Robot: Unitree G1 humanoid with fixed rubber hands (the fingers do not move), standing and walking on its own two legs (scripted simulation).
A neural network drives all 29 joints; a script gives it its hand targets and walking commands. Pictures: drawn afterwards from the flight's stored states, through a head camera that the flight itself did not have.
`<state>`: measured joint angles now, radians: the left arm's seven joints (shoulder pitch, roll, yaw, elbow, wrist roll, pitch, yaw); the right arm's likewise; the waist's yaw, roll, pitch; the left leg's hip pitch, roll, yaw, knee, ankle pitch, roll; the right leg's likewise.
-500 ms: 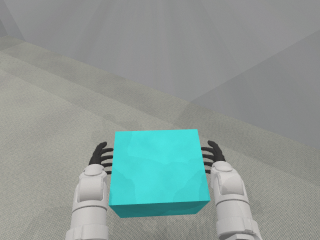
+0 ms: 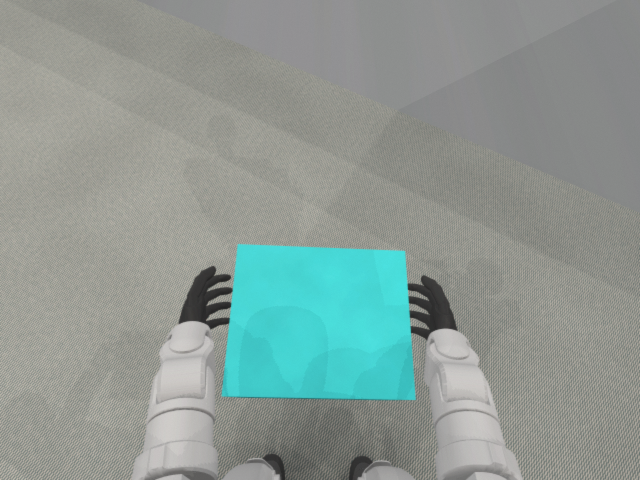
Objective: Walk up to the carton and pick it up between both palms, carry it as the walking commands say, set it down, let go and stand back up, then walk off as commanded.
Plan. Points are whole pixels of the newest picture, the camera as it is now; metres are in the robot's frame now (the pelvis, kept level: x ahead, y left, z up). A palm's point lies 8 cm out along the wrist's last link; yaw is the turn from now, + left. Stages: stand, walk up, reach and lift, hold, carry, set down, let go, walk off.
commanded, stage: set down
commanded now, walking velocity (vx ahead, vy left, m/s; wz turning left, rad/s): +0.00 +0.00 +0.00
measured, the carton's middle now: (317, 329) +0.33 +0.02 -0.14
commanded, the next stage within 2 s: none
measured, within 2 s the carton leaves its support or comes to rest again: neither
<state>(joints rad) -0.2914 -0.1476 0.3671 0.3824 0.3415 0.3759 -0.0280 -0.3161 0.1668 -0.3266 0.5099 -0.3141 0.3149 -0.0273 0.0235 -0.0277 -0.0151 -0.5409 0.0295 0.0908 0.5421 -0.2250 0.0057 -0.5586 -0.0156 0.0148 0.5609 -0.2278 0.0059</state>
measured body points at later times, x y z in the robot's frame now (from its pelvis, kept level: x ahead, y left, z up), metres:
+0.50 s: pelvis -0.06 +0.01 -0.06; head +0.15 +0.02 +0.34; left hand +0.30 +0.19 -0.15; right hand +0.33 -0.14 -0.15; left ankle +0.01 +0.12 -0.73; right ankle +0.02 -0.13 -0.73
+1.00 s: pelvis -0.06 +0.00 -0.13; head +0.18 +0.01 +0.24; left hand +0.33 +0.20 -0.24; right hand +0.37 -0.12 -0.24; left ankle +0.01 +0.12 -0.73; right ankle +0.02 -0.13 -0.73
